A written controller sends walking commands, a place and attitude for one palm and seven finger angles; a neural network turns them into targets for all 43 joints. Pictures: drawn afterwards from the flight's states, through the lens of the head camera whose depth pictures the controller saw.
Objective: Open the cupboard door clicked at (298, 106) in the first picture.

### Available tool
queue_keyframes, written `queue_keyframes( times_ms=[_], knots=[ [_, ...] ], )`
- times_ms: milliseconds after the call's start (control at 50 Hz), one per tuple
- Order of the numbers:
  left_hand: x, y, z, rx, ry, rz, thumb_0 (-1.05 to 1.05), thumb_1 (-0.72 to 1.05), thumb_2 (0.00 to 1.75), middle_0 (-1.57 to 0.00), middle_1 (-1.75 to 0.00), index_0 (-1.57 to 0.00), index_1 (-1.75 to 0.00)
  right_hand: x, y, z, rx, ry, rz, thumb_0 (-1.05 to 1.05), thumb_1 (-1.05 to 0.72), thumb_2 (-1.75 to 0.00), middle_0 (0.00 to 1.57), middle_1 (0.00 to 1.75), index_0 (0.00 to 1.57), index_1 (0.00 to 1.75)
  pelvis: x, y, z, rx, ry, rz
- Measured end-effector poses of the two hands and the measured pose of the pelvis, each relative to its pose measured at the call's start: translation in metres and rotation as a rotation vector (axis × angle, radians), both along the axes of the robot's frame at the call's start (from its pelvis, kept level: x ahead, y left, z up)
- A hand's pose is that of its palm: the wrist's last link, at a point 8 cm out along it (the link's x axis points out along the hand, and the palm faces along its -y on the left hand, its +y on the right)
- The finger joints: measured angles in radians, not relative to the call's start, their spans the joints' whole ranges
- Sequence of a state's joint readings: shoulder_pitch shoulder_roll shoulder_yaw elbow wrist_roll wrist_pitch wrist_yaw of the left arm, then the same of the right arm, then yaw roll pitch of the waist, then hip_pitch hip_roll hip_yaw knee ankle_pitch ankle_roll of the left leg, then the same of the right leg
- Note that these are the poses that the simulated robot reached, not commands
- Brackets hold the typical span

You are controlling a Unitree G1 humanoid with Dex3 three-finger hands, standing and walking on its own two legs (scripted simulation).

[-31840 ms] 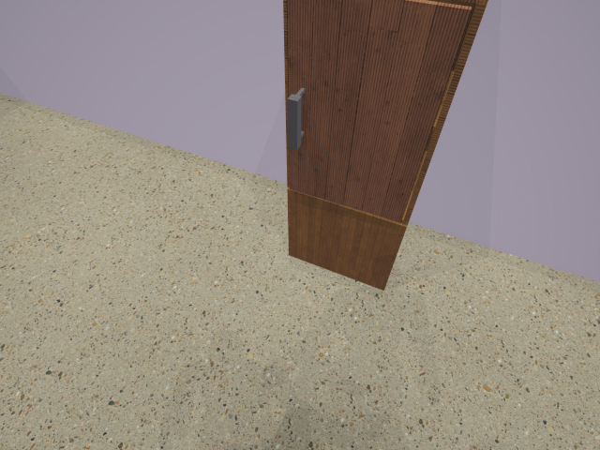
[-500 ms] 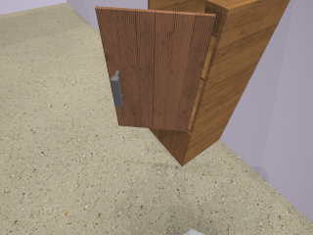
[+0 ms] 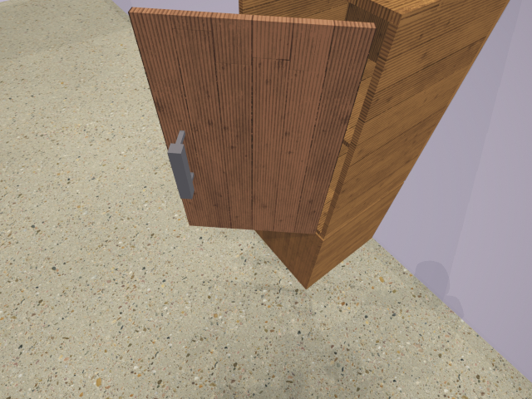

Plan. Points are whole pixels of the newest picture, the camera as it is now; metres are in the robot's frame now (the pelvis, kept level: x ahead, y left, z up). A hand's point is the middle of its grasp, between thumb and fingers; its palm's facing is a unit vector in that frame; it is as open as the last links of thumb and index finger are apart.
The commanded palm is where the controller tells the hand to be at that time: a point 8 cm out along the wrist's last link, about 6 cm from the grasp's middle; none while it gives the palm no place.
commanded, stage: come to a stop and stand still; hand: left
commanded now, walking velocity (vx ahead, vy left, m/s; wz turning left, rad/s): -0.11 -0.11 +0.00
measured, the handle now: (184, 165) +0.56 +0.21 -0.05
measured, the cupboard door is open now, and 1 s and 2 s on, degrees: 49 49 49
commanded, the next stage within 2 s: none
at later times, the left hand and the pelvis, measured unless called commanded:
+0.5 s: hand out of the picture +0.02 +0.17 -0.17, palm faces +0.03 -0.98 -0.21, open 7.4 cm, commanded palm none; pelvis -0.04 -0.01 -0.01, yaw +0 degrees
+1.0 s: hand out of the picture -0.13 +0.22 -0.18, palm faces +0.02 -0.98 -0.21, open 7.4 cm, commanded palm none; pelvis -0.11 +0.03 +0.00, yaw +0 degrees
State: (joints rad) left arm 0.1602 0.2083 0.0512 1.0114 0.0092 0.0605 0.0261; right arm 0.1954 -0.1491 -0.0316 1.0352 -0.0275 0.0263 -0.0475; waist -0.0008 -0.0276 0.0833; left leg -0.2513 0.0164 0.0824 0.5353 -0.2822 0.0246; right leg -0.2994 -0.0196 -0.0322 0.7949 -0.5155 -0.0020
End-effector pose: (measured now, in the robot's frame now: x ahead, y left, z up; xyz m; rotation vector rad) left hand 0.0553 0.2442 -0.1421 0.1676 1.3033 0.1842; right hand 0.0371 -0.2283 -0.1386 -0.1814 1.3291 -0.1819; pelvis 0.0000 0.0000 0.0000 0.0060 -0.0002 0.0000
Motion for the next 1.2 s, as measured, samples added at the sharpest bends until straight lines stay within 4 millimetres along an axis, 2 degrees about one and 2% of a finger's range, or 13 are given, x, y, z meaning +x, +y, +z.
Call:
queue_keyframes(
  times_ms=[120,240,340,420,540,660,800,900,980,1060,1200],
  knots=[
    [-0.015,-0.005,0.006,0.047,0.003,-0.009,0.00,0.91,0.90,-0.19,-0.30,-0.20,-0.30,0.019,-0.025,-0.006,0.004,-0.049,0.001,0.01,-0.91,-0.90,0.20,0.30,0.20,0.30,-0.005,-0.015,-0.004,0.008,0.015,-0.005],
    [-0.033,-0.015,0.008,0.056,0.013,-0.035,0.00,0.90,0.90,-0.20,-0.30,-0.20,-0.30,0.030,-0.042,0.001,-0.018,-0.130,0.006,0.01,-0.91,-0.90,0.20,0.30,0.20,0.30,-0.005,-0.020,-0.005,0.013,0.012,-0.004],
    [-0.034,-0.023,0.005,0.037,-0.058,-0.024,0.00,0.90,0.90,-0.20,-0.30,-0.20,-0.30,0.034,-0.044,0.007,-0.032,-0.204,0.021,0.01,-0.91,-0.90,0.20,0.30,0.20,0.30,-0.012,-0.022,-0.008,0.008,-0.009,-0.005],
    [-0.039,-0.027,0.003,0.010,-0.110,-0.034,0.00,0.90,0.90,-0.20,-0.30,-0.20,-0.30,0.028,-0.036,0.012,-0.028,-0.234,0.026,0.01,-0.91,-0.90,0.20,0.30,0.19,0.30,-0.025,-0.019,-0.008,-0.006,-0.029,0.002],
    [-0.050,-0.021,0.004,-0.020,-0.147,-0.049,0.00,0.90,0.90,-0.20,-0.30,-0.20,-0.30,-0.001,-0.017,0.017,-0.008,-0.241,0.038,0.01,-0.90,-0.90,0.20,0.30,0.20,0.30,-0.046,-0.009,-0.004,-0.012,-0.056,-0.004],
    [-0.071,-0.002,0.006,-0.011,-0.148,-0.058,0.00,0.90,0.90,-0.20,-0.30,-0.20,-0.30,-0.048,-0.004,0.015,0.000,-0.181,0.032,0.01,-0.90,-0.90,0.20,0.30,0.20,0.30,-0.069,0.002,-0.002,-0.022,-0.062,-0.002],
    [-0.115,0.019,0.005,0.006,-0.070,-0.042,0.00,0.90,0.90,-0.20,-0.30,-0.20,-0.30,-0.111,0.006,0.009,-0.001,-0.057,-0.001,0.01,-0.90,-0.90,0.20,0.30,0.20,0.30,-0.089,0.015,0.001,-0.028,-0.052,0.004],
    [-0.154,0.024,0.002,0.000,0.006,-0.021,0.00,0.90,0.90,-0.19,-0.30,-0.20,-0.30,-0.145,0.011,0.007,-0.004,0.013,-0.023,0.01,-0.90,-0.90,0.20,0.30,0.20,0.30,-0.100,0.022,0.001,-0.029,-0.052,0.005],
    [-0.183,0.022,-0.001,-0.016,0.059,-0.005,0.00,0.90,0.90,-0.19,-0.30,-0.20,-0.30,-0.159,0.015,0.006,-0.002,0.033,-0.033,0.01,-0.90,-0.90,0.20,0.30,0.20,0.30,-0.108,0.026,0.001,-0.029,-0.058,0.004],
    [-0.207,0.017,-0.004,-0.039,0.095,0.011,0.00,0.90,0.90,-0.19,-0.30,-0.20,-0.30,-0.164,0.021,0.005,0.002,0.026,-0.034,0.01,-0.90,-0.90,0.20,0.30,0.20,0.30,-0.117,0.030,0.001,-0.030,-0.062,0.004],
    [-0.235,0.012,-0.008,-0.077,0.116,0.032,0.00,0.90,0.90,-0.20,-0.30,-0.20,-0.30,-0.165,0.031,0.007,0.002,-0.013,-0.026,0.01,-0.90,-0.90,0.20,0.30,0.20,0.30,-0.137,0.039,0.002,-0.034,-0.063,0.008]
  ],
)
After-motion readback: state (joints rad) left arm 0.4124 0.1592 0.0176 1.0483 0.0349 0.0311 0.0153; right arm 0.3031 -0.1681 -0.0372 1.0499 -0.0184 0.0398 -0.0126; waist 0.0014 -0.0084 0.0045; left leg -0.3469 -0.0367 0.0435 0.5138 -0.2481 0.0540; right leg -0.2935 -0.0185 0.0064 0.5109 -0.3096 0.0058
